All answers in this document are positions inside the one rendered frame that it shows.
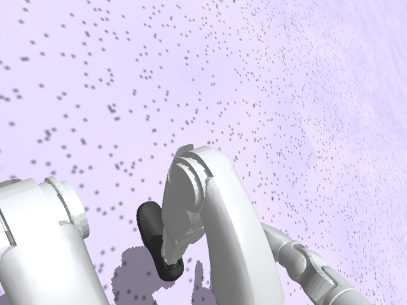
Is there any right robot foot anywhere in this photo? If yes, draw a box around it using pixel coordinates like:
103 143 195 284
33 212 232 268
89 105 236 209
137 201 184 281

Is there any right robot hand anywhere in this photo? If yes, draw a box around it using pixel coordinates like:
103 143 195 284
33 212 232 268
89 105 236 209
261 222 294 262

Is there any right robot arm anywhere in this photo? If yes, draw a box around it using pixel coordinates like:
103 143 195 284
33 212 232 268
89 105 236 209
278 241 375 305

